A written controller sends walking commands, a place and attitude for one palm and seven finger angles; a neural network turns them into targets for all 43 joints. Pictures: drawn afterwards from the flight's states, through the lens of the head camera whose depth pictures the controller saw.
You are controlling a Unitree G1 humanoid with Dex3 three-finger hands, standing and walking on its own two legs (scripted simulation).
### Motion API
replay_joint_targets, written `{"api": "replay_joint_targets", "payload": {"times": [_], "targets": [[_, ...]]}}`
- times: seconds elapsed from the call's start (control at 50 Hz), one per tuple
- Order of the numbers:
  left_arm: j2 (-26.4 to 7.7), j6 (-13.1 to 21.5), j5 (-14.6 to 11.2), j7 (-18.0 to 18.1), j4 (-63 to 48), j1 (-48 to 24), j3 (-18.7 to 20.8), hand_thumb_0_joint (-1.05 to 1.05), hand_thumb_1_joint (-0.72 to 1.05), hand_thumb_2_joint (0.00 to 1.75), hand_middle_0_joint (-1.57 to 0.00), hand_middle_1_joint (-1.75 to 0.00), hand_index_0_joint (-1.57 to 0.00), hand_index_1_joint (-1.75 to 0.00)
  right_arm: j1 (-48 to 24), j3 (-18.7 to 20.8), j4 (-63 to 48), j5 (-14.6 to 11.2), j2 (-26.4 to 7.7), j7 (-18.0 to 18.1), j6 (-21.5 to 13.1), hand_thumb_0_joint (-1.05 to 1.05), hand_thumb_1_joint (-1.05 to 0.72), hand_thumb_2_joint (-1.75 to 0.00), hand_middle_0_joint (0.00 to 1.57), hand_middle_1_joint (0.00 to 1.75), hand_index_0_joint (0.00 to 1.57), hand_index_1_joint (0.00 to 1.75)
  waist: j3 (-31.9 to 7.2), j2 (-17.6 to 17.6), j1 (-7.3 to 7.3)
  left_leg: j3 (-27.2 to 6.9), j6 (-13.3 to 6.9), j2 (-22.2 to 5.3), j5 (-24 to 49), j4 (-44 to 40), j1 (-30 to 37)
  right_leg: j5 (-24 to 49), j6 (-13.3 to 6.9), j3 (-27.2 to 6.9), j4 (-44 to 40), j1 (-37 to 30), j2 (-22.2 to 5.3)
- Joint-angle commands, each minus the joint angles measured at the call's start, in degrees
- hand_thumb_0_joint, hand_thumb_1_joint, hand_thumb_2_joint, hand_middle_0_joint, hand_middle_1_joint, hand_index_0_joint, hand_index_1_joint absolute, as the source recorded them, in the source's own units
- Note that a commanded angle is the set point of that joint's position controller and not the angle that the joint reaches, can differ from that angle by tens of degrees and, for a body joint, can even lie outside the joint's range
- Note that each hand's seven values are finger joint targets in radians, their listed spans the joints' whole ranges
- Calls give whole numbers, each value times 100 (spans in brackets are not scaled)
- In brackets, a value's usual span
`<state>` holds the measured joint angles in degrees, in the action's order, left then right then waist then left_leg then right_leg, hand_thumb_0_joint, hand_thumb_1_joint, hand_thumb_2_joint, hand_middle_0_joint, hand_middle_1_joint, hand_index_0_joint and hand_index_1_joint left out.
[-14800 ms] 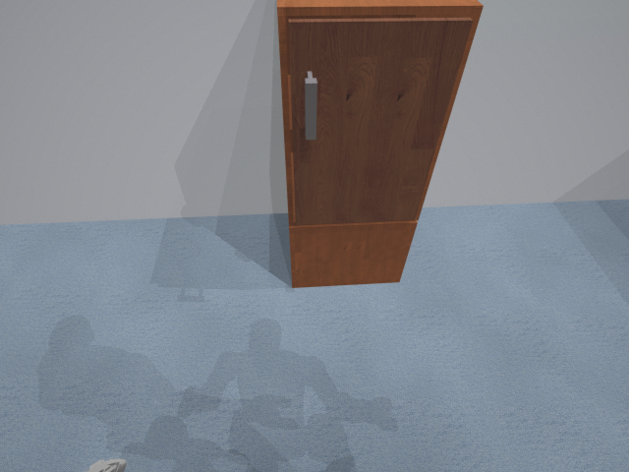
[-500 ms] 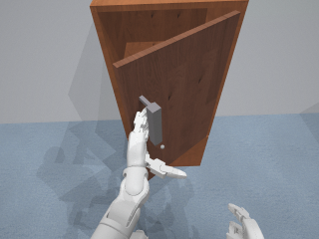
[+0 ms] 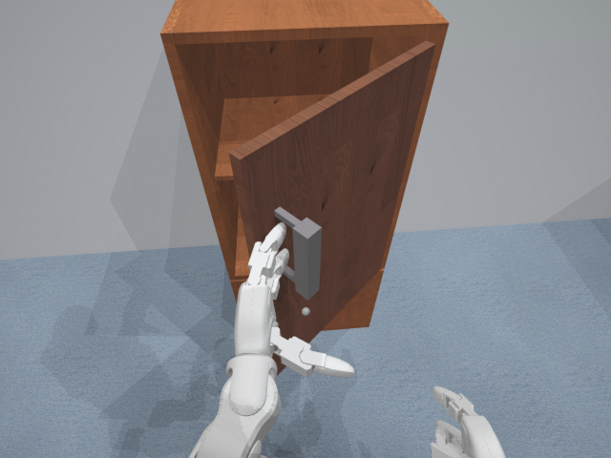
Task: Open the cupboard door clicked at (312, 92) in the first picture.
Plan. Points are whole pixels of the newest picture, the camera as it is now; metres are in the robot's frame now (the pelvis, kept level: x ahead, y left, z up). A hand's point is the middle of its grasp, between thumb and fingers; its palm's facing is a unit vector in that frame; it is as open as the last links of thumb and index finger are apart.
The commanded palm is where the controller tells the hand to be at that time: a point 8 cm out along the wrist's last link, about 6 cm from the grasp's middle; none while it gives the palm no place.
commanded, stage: slide the hand sideways off the handle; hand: left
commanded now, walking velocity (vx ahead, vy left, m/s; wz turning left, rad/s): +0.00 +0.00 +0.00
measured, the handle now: (295, 253) +0.37 +0.04 +0.08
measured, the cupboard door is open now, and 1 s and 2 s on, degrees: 42 42 42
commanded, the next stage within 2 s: draw the hand back to the body in 0.56 s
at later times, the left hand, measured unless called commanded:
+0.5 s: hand (262, 360) +0.22 +0.06 +0.08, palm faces +0.10 -1.00 +0.02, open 16.3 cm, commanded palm +0.18 +0.11 +0.08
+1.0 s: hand (209, 359) +0.20 +0.11 +0.11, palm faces +0.11 -0.99 -0.03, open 16.3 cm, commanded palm +0.17 +0.17 +0.12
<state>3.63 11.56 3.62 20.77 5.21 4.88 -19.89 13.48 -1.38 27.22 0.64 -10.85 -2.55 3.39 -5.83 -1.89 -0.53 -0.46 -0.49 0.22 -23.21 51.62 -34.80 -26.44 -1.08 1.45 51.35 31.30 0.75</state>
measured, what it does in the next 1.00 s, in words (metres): stands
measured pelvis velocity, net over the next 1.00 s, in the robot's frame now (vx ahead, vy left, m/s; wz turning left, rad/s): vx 0.02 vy -0.01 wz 0.02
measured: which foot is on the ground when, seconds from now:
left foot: down 0.00-1.00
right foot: down 0.00-1.00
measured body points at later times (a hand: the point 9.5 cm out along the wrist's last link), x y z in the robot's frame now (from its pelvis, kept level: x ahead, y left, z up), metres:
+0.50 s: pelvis +0.02 -0.02 -0.01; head +0.05 -0.04 +0.44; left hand +0.21 +0.12 +0.08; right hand +0.21 -0.22 -0.09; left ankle +0.03 +0.11 -0.69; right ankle +0.00 -0.11 -0.69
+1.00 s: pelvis +0.02 -0.01 +0.00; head +0.02 -0.03 +0.45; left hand +0.19 +0.16 +0.12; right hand +0.20 -0.23 -0.07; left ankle +0.03 +0.11 -0.69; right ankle +0.00 -0.11 -0.69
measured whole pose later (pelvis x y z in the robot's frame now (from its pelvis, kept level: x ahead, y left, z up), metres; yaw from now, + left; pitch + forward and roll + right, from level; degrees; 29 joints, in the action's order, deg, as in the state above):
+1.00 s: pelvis +0.02 -0.01 +0.00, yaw +1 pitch +7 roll -1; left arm -6.9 11.8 -6.8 2.1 -24.9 34.6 -5.1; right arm 17.1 -2.1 23.5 -1.0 -13.0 2.1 -3.4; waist -7.5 -3.5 1.0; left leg -2.5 0.7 -0.1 -25.4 53.2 -34.5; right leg -28.9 -2.0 3.4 52.2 30.1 1.3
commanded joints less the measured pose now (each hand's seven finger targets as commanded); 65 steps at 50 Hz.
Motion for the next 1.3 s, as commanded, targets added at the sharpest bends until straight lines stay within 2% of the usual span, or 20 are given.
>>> {"api": "replay_joint_targets", "payload": {"times": [0.0, 0.1, 0.24, 0.28, 0.32, 0.38, 0.5, 0.52, 0.62, 0.7, 0.78, 0.8, 0.82, 0.98, 1.08, 1.14, 1.16, 1.18, 1.2, 1.28], "targets": [[592, 393, 84, -68, -1819, -462, -227, 0, -50, 30, -15, -30, -15, -30, -625, 243, -1062, -11, -503, 15, -321, 0, -90, -90, 20, 30, 20, 30, -848, 467, -14, -95, -83, 13, 786, -704, 878, 1043, -126, 168, -864, -63, 45], [345, 423, 11, -277, -2360, 325, -165, 0, -50, 30, -15, -30, -15, -30, -569, 224, -1181, -6, -497, 44, -373, 0, -90, -90, 20, 30, 20, 30, -843, 570, -2, -77, -98, 47, 878, -605, 793, 1336, -85, 100, -849, -148, 19], [-32, 560, -18, -622, -3066, 1370, -32, 0, -50, 30, -15, -30, -15, -30, -418, 218, -1302, 6, -516, 65, -503, 0, -90, -90, 20, 30, 20, 30, -924, 416, 3, -84, -103, 79, 1187, -407, 696, 1966, -53, 54, -624, -182, -11], [-149, 572, -83, -740, -3112, 1734, 61, 0, -50, 30, -15, -30, -15, -30, -387, 212, -1340, 7, -530, 83, -533, 0, -90, -90, 20, 30, 20, 30, -839, 626, -3, -100, -119, 89, 1122, -369, 578, 1997, -24, 30, -648, -207, -19], [-276, 637, -95, -854, -3280, 1853, 154, 0, -50, 30, -15, -30, -15, -30, -375, 208, -1367, 24, -533, 110, -570, 0, -90, -90, 20, 30, 20, 30, -853, 593, 7, -101, -119, 109, 1103, -305, 496, 2107, 10, -27, -583, -174, -53], [-536, 733, -211, -1022, -3431, 2269, 457, 0, -50, 30, -15, -30, -15, -30, -337, 213, -1384, 22, -545, 157, -627, 0, -90, -90, 20, 30, 20, 30, -879, 623, 39, -91, -121, 116, 1105, -229, 386, 2193, 30, -72, -554, -227, -62], [-598, 968, -482, -1356, -3756, 2700, 541, 0, -50, 30, -15, -30, -15, -30, -268, 211, -1442, -4, -574, 211, -795, 0, -90, -90, 20, 30, 20, 30, -836, 472, 4, -101, -121, 136, 970, -88, 196, 2119, 86, -119, -471, -81, -97], [-566, 1001, -498, -1390, -3825, 2582, 470, 0, -50, 30, -15, -30, -15, -30, -264, 212, -1445, -5, -588, 221, -824, 0, -90, -90, 20, 30, 20, 30, -851, 461, -61, -119, -130, 137, 938, -50, 186, 2085, 94, -127, -449, 2, -101], [-586, 984, -485, -1466, -3705, 2425, 421, 0, -50, 30, -15, -30, -15, -30, -210, 224, -1467, -13, -632, 269, -919, 0, -90, -90, 20, 30, 20, 30, -758, 602, -104, -153, -137, 148, 633, 51, -28, 1525, 106, -193, -483, 227, -118], [-1071, 869, -500, -1369, -4014, 2767, 1036, 0, -50, 30, -15, -30, -15, -30, -191, 241, -1531, -42, -583, 308, -882, 0, -90, -90, 20, 30, 20, 30, -1124, 427, 157, -64, -127, 145, 843, -72, 146, 1701, 61, -222, -517, -159, -106], [-1206, 646, -767, -1443, -4104, 2854, 1408, 0, -50, 30, -15, -30, -15, -30, -243, 206, -1503, -108, -577, 387, -866, 0, -90, -90, 20, 30, 20, 30, -851, 702, 131, -50, -130, 129, 808, -184, 187, 1799, 133, -264, -796, -356, -112], [-1078, 598, -841, -1516, -4135, 2887, 1316, 0, -50, 30, -15, -30, -15, -30, -262, 184, -1502, -117, -571, 403, -884, 0, -90, -90, 20, 30, 20, 30, -737, 696, 115, -40, -128, 129, 777, -229, 200, 1784, 162, -259, -847, -342, -122], [-1142, 563, -909, -1584, -4181, 2767, 1375, 0, -50, 30, -15, -30, -15, -30, -263, 181, -1473, -136, -600, 424, -913, 0, -90, -90, 20, 30, 20, 30, -599, 654, 62, -46, -127, 122, 715, -249, 235, 1713, 180, -276, -933, -274, -126], [-1517, 229, -1189, -2003, -4301, 2595, 1848, 0, -50, 30, -15, -30, -15, -30, -313, 159, -1337, -192, -710, 548, -1119, 0, -90, -90, 20, 30, 20, 30, -332, 392, 73, -96, -141, 107, 602, -533, 534, 1051, 118, -184, -1238, -231, -64], [-1706, 84, -1382, -2108, -4481, 2747, 2264, 0, -43, 33, -15, -30, -15, -30, -348, 150, -1264, -231, -712, 578, -1226, 0, -90, -90, 20, 30, 20, 30, -549, 306, 220, -116, -134, 94, 906, -757, 792, 1397, 67, 70, -1147, -497, 21], [-1739, -58, -1485, -2199, -4648, 2502, 2324, 0, -32, 37, -16, -30, -16, -30, -372, 123, -1221, -263, -718, 602, -1302, 0, -90, -90, 20, 30, 20, 30, -413, 59, 182, -139, -127, 74, 926, -869, 957, 1388, 58, 156, -1183, -396, 55], [-2761, -167, -781, -1849, -4840, 2555, 2563, 0, -29, 39, -16, -30, -16, -30, -332, 144, -1181, -191, -730, 753, -1200, 0, -90, -90, 20, 30, 20, 30, -454, 113, 342, -114, -137, 30, 1088, -1024, 1125, 1578, 6, -174, -1517, -581, -158], [-2592, -269, -763, -1684, -4786, 2701, 2650, 0, -26, 40, -16, -30, -16, -30, -376, 97, -1161, -165, -654, 789, -1173, 0, -90, -90, 20, 30, 20, 30, -354, 150, 316, -100, -143, 61, 1156, -1089, 1251, 1523, -5, -129, -1680, -678, -167], [-2282, -347, -696, -1650, -4742, 2793, 2366, 0, -22, 42, -16, -30, -16, -30, -382, 65, -1142, -155, -635, 801, -1156, 0, -90, -90, 20, 30, 20, 30, -279, 47, 265, -96, -153, 33, 1271, -1166, 1415, 1621, 11, -66, -1662, -705, -170], [-2437, -506, -648, -1520, -4474, 2701, 2639, 0, -8, 48, -16, -30, -16, -30, -517, 35, -989, -140, -660, 850, -1061, 0, -90, -90, 20, 30, 20, 30, 26, 232, 270, -153, -143, -31, 1367, -1540, 1663, 1582, 28, 52, -1938, -936, -97]]}}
